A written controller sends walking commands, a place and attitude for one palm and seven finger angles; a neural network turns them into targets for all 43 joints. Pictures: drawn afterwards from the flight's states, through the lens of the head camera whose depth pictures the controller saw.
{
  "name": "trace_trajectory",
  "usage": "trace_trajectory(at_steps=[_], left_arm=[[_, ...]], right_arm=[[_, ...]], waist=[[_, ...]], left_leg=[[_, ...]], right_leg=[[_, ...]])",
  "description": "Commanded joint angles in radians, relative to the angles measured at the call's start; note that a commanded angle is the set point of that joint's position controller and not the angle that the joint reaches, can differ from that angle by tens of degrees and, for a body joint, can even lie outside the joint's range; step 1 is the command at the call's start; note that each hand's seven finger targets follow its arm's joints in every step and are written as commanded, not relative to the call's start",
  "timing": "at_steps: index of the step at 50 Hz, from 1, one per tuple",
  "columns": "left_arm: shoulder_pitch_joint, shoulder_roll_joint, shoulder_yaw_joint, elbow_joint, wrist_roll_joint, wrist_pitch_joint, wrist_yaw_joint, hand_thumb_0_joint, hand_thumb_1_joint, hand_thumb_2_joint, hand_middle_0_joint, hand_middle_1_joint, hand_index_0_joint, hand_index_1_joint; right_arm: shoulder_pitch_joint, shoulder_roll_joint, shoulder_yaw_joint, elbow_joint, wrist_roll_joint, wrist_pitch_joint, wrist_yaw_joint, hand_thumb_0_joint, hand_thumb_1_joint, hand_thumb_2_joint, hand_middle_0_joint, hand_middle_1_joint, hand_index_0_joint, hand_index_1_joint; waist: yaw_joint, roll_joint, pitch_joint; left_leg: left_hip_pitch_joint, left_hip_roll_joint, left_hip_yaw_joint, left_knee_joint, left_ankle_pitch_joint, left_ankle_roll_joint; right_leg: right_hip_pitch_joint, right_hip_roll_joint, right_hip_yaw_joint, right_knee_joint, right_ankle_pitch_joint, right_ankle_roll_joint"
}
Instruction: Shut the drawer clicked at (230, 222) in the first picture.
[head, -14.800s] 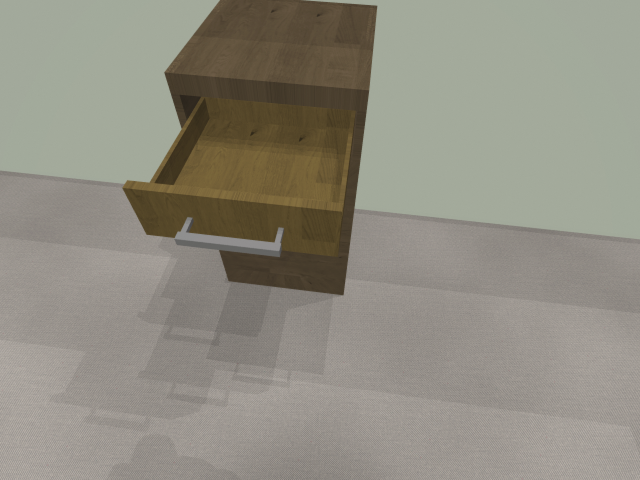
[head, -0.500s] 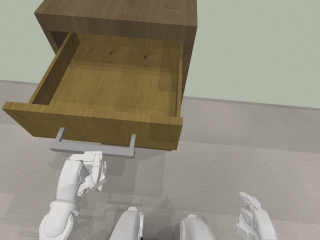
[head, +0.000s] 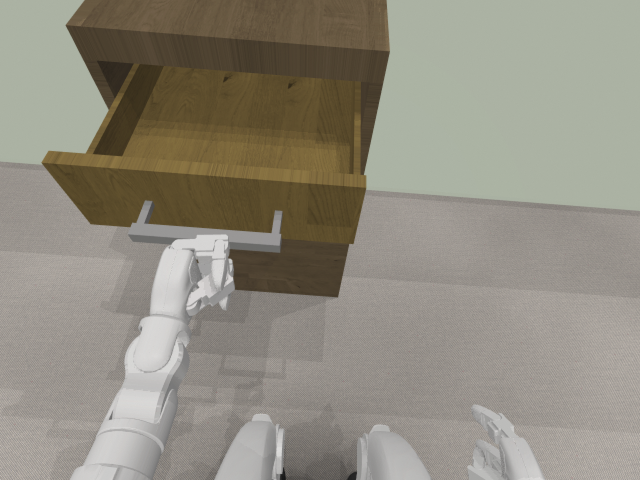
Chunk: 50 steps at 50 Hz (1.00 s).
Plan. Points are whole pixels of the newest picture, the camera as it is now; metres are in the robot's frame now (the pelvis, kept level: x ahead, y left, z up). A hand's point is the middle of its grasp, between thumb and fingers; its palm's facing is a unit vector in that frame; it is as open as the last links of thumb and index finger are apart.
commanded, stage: push the drawer shut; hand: left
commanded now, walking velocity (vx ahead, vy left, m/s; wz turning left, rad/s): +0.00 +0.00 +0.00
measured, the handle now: (209, 225) +0.42 +0.16 +0.04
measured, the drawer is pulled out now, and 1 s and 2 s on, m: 0.20 0.08 0.00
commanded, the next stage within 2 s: none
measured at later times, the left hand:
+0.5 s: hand (234, 238) +0.41 +0.12 +0.03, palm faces -0.06 -1.00 -0.06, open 2.9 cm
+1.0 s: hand (242, 203) +0.47 +0.12 +0.03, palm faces -0.04 -1.00 -0.06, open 2.9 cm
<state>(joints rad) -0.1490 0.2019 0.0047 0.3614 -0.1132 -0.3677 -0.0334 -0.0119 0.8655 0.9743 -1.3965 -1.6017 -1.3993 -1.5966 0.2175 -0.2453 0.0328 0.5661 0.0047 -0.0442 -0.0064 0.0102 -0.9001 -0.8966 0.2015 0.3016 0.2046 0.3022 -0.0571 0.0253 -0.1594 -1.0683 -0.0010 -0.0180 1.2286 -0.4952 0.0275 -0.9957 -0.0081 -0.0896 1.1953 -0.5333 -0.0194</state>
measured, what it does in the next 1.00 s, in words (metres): stands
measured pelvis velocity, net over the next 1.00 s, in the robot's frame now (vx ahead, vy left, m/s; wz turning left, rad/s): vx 0.00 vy -0.01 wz -0.02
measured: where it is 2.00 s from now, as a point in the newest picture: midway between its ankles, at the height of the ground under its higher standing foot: outside the picture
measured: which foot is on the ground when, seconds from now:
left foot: down 0.00-1.00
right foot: down 0.00-1.00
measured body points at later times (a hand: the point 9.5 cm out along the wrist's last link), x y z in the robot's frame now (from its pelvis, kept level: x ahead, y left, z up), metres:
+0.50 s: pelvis +0.01 +0.00 +0.00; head +0.12 +0.01 +0.44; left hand +0.41 +0.18 +0.03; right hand +0.12 -0.26 -0.11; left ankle +0.05 +0.10 -0.63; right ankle +0.02 -0.11 -0.63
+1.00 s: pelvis +0.00 -0.01 -0.01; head +0.13 +0.00 +0.43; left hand +0.46 +0.17 +0.04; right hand +0.06 -0.27 -0.13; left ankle +0.05 +0.10 -0.63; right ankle +0.02 -0.11 -0.63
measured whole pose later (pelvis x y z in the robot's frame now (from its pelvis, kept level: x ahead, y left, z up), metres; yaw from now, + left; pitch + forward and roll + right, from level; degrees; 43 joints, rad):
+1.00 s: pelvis +0.00 -0.01 -0.01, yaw -1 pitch +23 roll -2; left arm -0.69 0.29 0.21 0.97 -0.08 -0.50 -0.08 -0.03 0.80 0.95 -1.40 -1.60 -1.40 -1.60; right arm 0.28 -0.25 0.02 0.65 -0.02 0.02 0.01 0.01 -0.90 -0.90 0.20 0.30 0.20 0.30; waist -0.13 0.03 -0.14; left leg -1.16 0.02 -0.02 1.24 -0.49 0.02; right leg -1.09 0.01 -0.09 1.21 -0.53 -0.03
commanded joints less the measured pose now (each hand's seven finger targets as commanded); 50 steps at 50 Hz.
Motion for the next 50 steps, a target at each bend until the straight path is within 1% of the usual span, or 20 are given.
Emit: trace_trajectory(at_steps=[1,2,6,10,11,12,16,18,25,28,29,31,39,40,41,42,43,45,49,50], left_arm=[[-0.359,0.046,0.02,-0.18,-0.003,-0.083,0.016,0.0,0.9,0.9,-1.4,-1.6,-1.4,-1.6],[-0.396,0.08,0.051,-0.188,-0.006,-0.092,0.02,0.0,0.9,0.9,-1.4,-1.6,-1.4,-1.6],[-0.451,0.078,0.057,-0.116,-0.002,-0.104,0.021,0.0,0.9,0.9,-1.4,-1.6,-1.4,-1.6],[-0.501,0.124,0.104,-0.076,-0.006,-0.118,0.015,0.0,0.9,0.9,-1.4,-1.6,-1.4,-1.6],[-0.523,0.098,0.083,-0.074,-0.009,-0.121,0.011,0.0,0.9,0.9,-1.4,-1.6,-1.4,-1.6],[-0.518,0.116,0.106,-0.047,-0.009,-0.118,0.01,0.0,0.9,0.9,-1.4,-1.6,-1.4,-1.6],[-0.555,0.106,0.106,-0.017,-0.014,-0.125,0.002,0.0,0.9,0.9,-1.4,-1.6,-1.4,-1.6],[-0.602,0.119,0.115,0.006,-0.015,-0.129,-0.001,0.0,0.9,0.9,-1.4,-1.6,-1.4,-1.6],[-0.681,0.167,0.164,0.079,-0.02,-0.147,-0.018,0.0,0.9,0.9,-1.4,-1.6,-1.4,-1.6],[-0.722,0.179,0.185,0.138,-0.023,-0.148,-0.027,0.0,0.9,0.9,-1.4,-1.6,-1.4,-1.6],[-0.759,0.179,0.178,0.138,-0.023,-0.153,-0.031,0.0,0.9,0.9,-1.4,-1.6,-1.4,-1.6],[-0.765,0.183,0.189,0.155,-0.02,-0.16,-0.033,0.0,0.9,0.9,-1.4,-1.6,-1.4,-1.6],[-0.893,0.187,0.19,0.232,-0.007,-0.177,-0.03,0.0,0.9,0.9,-1.4,-1.6,-1.4,-1.6],[-0.917,0.181,0.177,0.25,-0.002,-0.181,-0.03,0.0,0.9,0.9,-1.4,-1.6,-1.4,-1.6],[-0.94,0.185,0.185,0.278,0.002,-0.182,-0.027,0.0,0.9,0.9,-1.4,-1.6,-1.4,-1.6],[-0.977,0.195,0.191,0.286,0.001,-0.186,-0.026,0.0,0.9,0.9,-1.4,-1.6,-1.4,-1.6],[-0.977,0.23,0.219,0.316,0.007,-0.188,-0.024,0.0,0.9,0.9,-1.4,-1.6,-1.4,-1.6],[-1.043,0.259,0.226,0.342,0.015,-0.198,-0.028,0.0,0.9,0.9,-1.4,-1.6,-1.4,-1.6],[-1.094,0.268,0.238,0.403,0.022,-0.203,-0.032,0.0,0.9,0.9,-1.4,-1.6,-1.4,-1.6],[-1.112,0.281,0.247,0.427,0.023,-0.202,-0.032,0.0,0.9,0.9,-1.4,-1.6,-1.4,-1.6]], right_arm=[[0.001,-0.151,-0.062,-0.123,0.003,-0.029,-0.008,0.0,-0.9,-0.9,0.2,0.3,0.2,0.3],[0.006,-0.155,-0.065,-0.115,0.002,-0.026,-0.008,0.0,-0.9,-0.9,0.2,0.3,0.2,0.3],[0.018,-0.155,-0.065,-0.098,0.001,-0.014,-0.01,0.0,-0.9,-0.9,0.2,0.3,0.2,0.3],[0.033,-0.16,-0.067,-0.085,0.001,-0.006,-0.013,0.0,-0.9,-0.9,0.2,0.3,0.2,0.3],[0.035,-0.155,-0.066,-0.081,0.0,-0.006,-0.011,0.0,-0.9,-0.9,0.2,0.3,0.2,0.3],[0.041,-0.159,-0.069,-0.075,0.001,-0.002,-0.011,0.0,-0.9,-0.9,0.2,0.3,0.2,0.3],[0.059,-0.158,-0.072,-0.067,-0.001,0.003,-0.008,0.0,-0.9,-0.9,0.2,0.3,0.2,0.3],[0.062,-0.159,-0.074,-0.06,-0.001,0.007,-0.009,0.0,-0.9,-0.9,0.2,0.3,0.2,0.3],[0.088,-0.158,-0.072,-0.047,-0.003,0.013,-0.007,0.0,-0.9,-0.9,0.2,0.3,0.2,0.3],[0.094,-0.157,-0.072,-0.038,-0.002,0.019,-0.007,0.0,-0.9,-0.9,0.2,0.3,0.2,0.3],[0.095,-0.155,-0.071,-0.036,-0.002,0.019,-0.008,0.0,-0.9,-0.9,0.2,0.3,0.2,0.3],[0.108,-0.156,-0.071,-0.034,-0.005,0.02,-0.006,0.0,-0.9,-0.9,0.2,0.3,0.2,0.3],[0.137,-0.162,-0.077,-0.012,-0.009,0.029,0.0,0.0,-0.9,-0.9,0.2,0.3,0.2,0.3],[0.141,-0.162,-0.077,-0.011,-0.01,0.028,0.002,0.0,-0.9,-0.9,0.2,0.3,0.2,0.3],[0.146,-0.164,-0.076,-0.004,-0.012,0.03,0.002,0.0,-0.9,-0.9,0.2,0.3,0.2,0.3],[0.151,-0.165,-0.076,0.003,-0.013,0.031,0.001,0.0,-0.9,-0.9,0.2,0.3,0.2,0.3],[0.156,-0.168,-0.076,0.003,-0.015,0.034,0.0,0.0,-0.9,-0.9,0.2,0.3,0.2,0.3],[0.165,-0.169,-0.071,0.006,-0.017,0.035,-0.003,0.0,-0.9,-0.9,0.2,0.3,0.2,0.3],[0.179,-0.168,-0.069,0.008,-0.021,0.041,0.001,0.0,-0.9,-0.9,0.2,0.3,0.2,0.3],[0.188,-0.174,-0.068,0.013,-0.023,0.043,0.0,0.0,-0.9,-0.9,0.2,0.3,0.2,0.3]], waist=[[-0.04,0.033,-0.319],[-0.038,0.035,-0.331],[-0.057,0.001,-0.316],[-0.048,0.038,-0.339],[-0.053,0.06,-0.357],[-0.052,0.03,-0.357],[-0.056,0.042,-0.384],[-0.069,0.017,-0.373],[-0.068,0.043,-0.397],[-0.078,0.013,-0.382],[-0.085,0.028,-0.383],[-0.075,0.059,-0.412],[-0.105,0.037,-0.413],[-0.108,0.072,-0.403],[-0.115,0.063,-0.398],[-0.125,0.041,-0.398],[-0.116,0.032,-0.404],[-0.126,0.047,-0.405],[-0.129,0.072,-0.438],[-0.143,0.052,-0.436]], left_leg=[[0.338,0.009,-0.068,-0.203,0.095,-0.014],[0.334,0.009,-0.065,-0.199,0.098,-0.015],[0.31,0.008,-0.057,-0.189,0.1,-0.01],[0.319,0.008,-0.052,-0.187,0.12,-0.012],[0.34,0.006,-0.053,-0.186,0.139,-0.013],[0.339,0.01,-0.053,-0.185,0.145,-0.014],[0.361,0.012,-0.053,-0.181,0.195,-0.015],[0.339,0.012,-0.049,-0.177,0.179,-0.013],[0.327,0.01,-0.04,-0.165,0.215,-0.011],[0.289,0.008,-0.029,-0.157,0.193,-0.007],[0.287,0.007,-0.027,-0.155,0.185,-0.007],[0.32,0.007,-0.033,-0.157,0.221,-0.01],[0.315,0.011,-0.041,-0.149,0.207,-0.008],[0.325,0.011,-0.046,-0.152,0.198,-0.009],[0.319,0.011,-0.047,-0.15,0.184,-0.008],[0.306,0.01,-0.044,-0.144,0.178,-0.004],[0.278,0.007,-0.038,-0.141,0.158,-0.003],[0.26,0.006,-0.038,-0.135,0.142,0.0],[0.261,0.004,-0.035,-0.126,0.145,0.001],[0.252,0.006,-0.038,-0.118,0.147,0.005]], right_leg=[[0.061,0.019,0.036,-0.189,0.102,-0.013],[0.068,0.018,0.04,-0.185,0.108,-0.013],[0.073,0.02,0.045,-0.193,0.114,-0.008],[0.079,0.023,0.05,-0.187,0.129,-0.011],[0.078,0.022,0.049,-0.186,0.144,-0.011],[0.08,0.022,0.047,-0.187,0.148,-0.01],[0.085,0.026,0.047,-0.184,0.185,-0.01],[0.091,0.025,0.051,-0.19,0.18,-0.006],[0.109,0.029,0.062,-0.183,0.217,-0.008],[0.12,0.029,0.072,-0.194,0.21,-0.002],[0.116,0.028,0.075,-0.195,0.206,-0.002],[0.109,0.03,0.069,-0.183,0.228,-0.007],[0.069,0.032,0.065,-0.18,0.207,-0.004],[0.039,0.034,0.064,-0.176,0.19,-0.007],[0.031,0.033,0.063,-0.177,0.179,-0.006],[0.039,0.033,0.066,-0.181,0.18,-0.004],[0.058,0.033,0.074,-0.185,0.165,-0.003],[0.053,0.034,0.08,-0.179,0.153,-0.004],[0.049,0.036,0.083,-0.179,0.149,-0.005],[0.04,0.038,0.081,-0.174,0.154,-0.004]])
